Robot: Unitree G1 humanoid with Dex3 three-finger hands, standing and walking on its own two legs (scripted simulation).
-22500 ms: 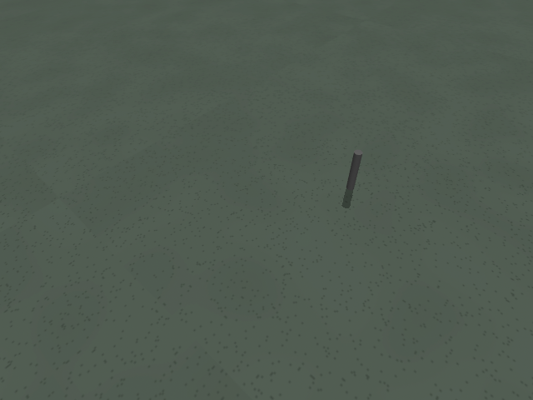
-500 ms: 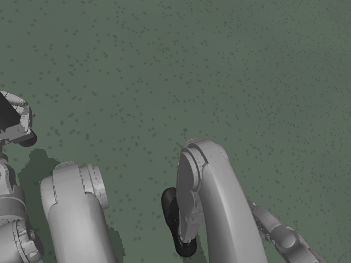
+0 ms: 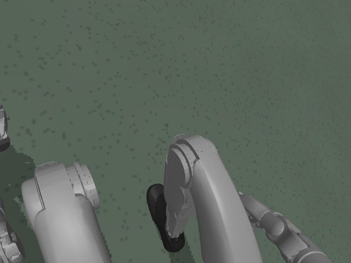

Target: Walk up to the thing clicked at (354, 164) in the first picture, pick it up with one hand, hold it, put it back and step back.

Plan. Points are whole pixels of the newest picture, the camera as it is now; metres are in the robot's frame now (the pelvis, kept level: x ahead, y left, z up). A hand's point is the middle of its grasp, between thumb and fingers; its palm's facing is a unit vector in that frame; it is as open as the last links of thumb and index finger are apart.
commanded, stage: lower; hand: left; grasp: from the side
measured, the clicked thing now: out of the picture +0.42 +0.29 -0.14
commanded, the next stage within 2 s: loosen in 0.54 s
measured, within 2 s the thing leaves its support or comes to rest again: rests again in 0.42 s
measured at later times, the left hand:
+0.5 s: hand out of the picture +0.42 +0.27 -0.15, palm faces +0.27 -0.96 -0.01, open 5.1 cm
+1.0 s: hand out of the picture +0.42 +0.27 -0.15, palm faces +0.26 -0.97 +0.01, open 6.4 cm
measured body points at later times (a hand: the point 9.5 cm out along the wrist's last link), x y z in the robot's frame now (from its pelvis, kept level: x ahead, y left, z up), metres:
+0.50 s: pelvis +0.00 +0.00 +0.00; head +0.21 +0.17 +0.35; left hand +0.40 +0.33 -0.14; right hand +0.16 -0.25 -0.05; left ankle +0.08 +0.13 -0.25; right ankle +0.13 -0.12 -0.25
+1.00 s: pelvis +0.00 +0.01 +0.00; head +0.21 +0.18 +0.35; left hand +0.40 +0.32 -0.14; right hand +0.17 -0.24 -0.04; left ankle +0.08 +0.13 -0.25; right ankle +0.13 -0.12 -0.25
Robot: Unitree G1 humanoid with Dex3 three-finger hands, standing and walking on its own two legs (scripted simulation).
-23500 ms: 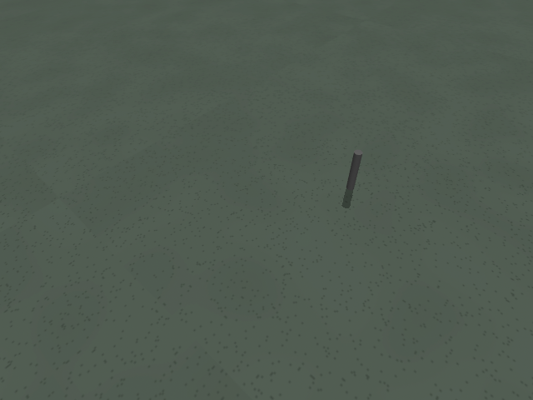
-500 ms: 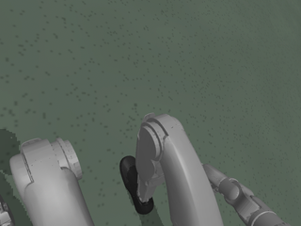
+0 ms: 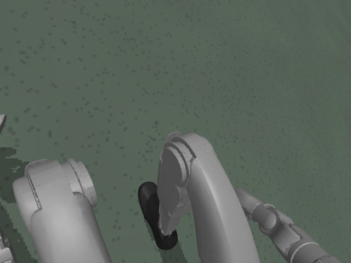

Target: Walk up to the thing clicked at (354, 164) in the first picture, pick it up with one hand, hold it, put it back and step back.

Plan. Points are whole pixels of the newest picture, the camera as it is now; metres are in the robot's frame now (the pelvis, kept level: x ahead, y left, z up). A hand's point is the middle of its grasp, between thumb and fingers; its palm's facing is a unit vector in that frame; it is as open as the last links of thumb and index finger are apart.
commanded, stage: open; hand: left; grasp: from the side
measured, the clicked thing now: out of the picture +0.42 +0.30 -0.16
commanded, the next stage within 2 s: withdraw in 0.20 s
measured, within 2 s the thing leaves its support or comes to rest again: neither
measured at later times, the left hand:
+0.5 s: hand out of the picture +0.42 +0.30 -0.13, palm faces +0.33 -0.94 +0.01, open 13.9 cm
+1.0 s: hand out of the picture +0.34 +0.39 -0.01, palm faces +0.33 -0.89 -0.31, open 17.2 cm
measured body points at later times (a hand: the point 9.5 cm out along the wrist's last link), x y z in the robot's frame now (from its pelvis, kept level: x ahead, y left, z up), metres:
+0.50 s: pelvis +0.00 +0.00 +0.00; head +0.21 +0.18 +0.35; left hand +0.39 +0.35 -0.13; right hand +0.18 -0.24 -0.04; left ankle +0.08 +0.13 -0.25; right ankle +0.14 -0.12 -0.25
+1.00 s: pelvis +0.01 -0.01 +0.06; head +0.18 +0.12 +0.46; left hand +0.32 +0.44 +0.01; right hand +0.21 -0.23 -0.03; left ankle +0.08 +0.13 -0.25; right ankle +0.14 -0.12 -0.25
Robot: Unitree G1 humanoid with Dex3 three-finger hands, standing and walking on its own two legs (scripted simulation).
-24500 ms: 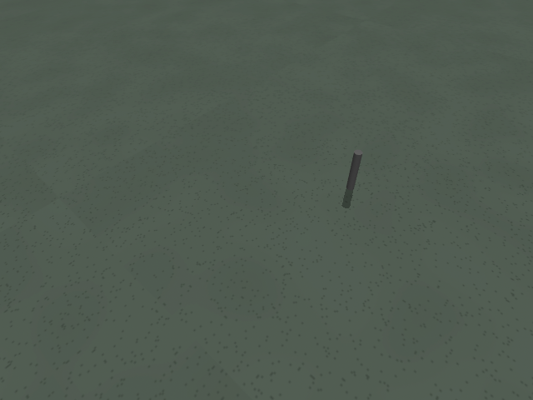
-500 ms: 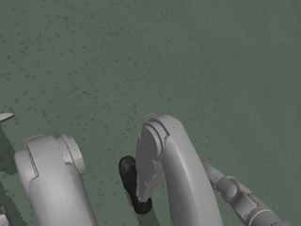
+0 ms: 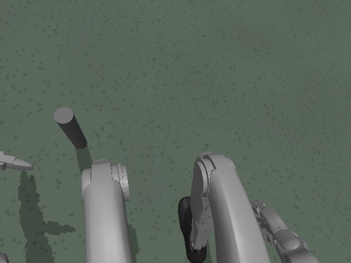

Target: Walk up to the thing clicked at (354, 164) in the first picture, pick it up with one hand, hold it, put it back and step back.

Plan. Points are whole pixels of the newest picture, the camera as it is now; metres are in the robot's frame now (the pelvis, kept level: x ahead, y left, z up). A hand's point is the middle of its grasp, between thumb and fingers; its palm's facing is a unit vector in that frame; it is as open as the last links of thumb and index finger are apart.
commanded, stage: home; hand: left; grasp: from the side
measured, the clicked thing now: (73, 132) +0.43 +0.26 -0.22
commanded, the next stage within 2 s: none
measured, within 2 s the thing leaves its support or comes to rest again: neither
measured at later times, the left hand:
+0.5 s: hand out of the picture +0.28 +0.31 +0.11, palm faces +0.28 -0.85 -0.44, open 17.0 cm
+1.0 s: hand out of the picture +0.23 +0.23 +0.31, palm faces +0.28 -0.91 -0.32, open 17.4 cm
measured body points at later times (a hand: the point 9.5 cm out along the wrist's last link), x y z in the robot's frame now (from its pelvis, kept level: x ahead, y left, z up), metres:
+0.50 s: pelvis +0.03 -0.01 +0.21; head +0.19 +0.04 +0.63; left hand +0.26 +0.35 +0.14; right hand +0.24 -0.24 +0.10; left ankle +0.09 +0.12 -0.31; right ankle +0.11 -0.12 -0.31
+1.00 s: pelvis +0.08 +0.01 +0.36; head +0.10 +0.02 +0.81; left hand +0.22 +0.27 +0.33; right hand +0.28 -0.20 +0.29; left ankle +0.08 +0.12 -0.31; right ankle +0.11 -0.12 -0.31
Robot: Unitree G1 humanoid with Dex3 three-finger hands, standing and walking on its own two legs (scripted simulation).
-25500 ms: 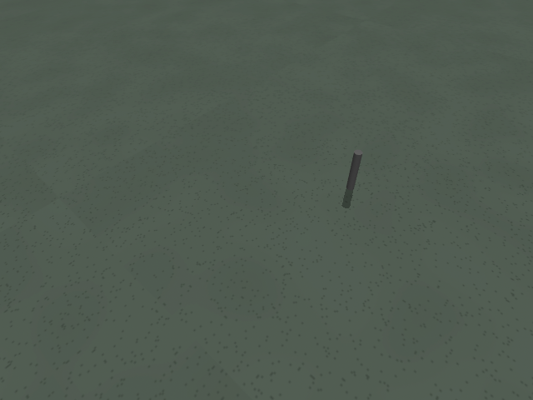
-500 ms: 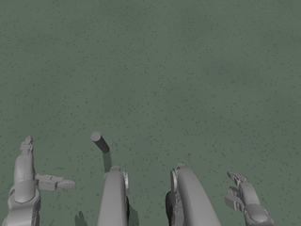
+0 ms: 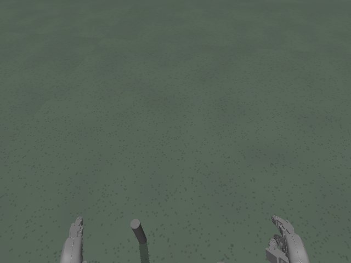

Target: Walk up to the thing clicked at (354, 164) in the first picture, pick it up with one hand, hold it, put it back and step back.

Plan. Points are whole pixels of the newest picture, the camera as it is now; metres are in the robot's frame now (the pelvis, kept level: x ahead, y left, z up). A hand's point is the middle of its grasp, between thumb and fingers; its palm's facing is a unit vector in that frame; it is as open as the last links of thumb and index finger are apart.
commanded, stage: home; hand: left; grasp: from the side
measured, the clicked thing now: (139, 232) +0.39 +0.19 -0.59
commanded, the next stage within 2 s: stand in 1.82 s
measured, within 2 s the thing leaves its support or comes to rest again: neither
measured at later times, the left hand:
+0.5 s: hand (103, 260) +0.17 +0.18 -0.04, palm faces +0.12 -0.95 -0.28, open 17.5 cm
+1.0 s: hand (108, 260) +0.17 +0.17 -0.04, palm faces +0.12 -0.95 -0.28, open 17.5 cm
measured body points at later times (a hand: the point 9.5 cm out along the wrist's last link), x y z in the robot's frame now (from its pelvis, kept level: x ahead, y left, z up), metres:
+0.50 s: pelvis +0.00 -0.01 +0.01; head +0.01 +0.00 +0.46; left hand +0.16 +0.23 -0.02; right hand +0.17 -0.24 -0.05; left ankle +0.02 +0.11 -0.68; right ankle +0.01 -0.13 -0.68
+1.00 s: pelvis +0.00 -0.02 +0.01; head +0.02 -0.01 +0.46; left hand +0.16 +0.22 -0.02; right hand +0.17 -0.25 -0.06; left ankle +0.02 +0.11 -0.68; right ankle +0.01 -0.13 -0.68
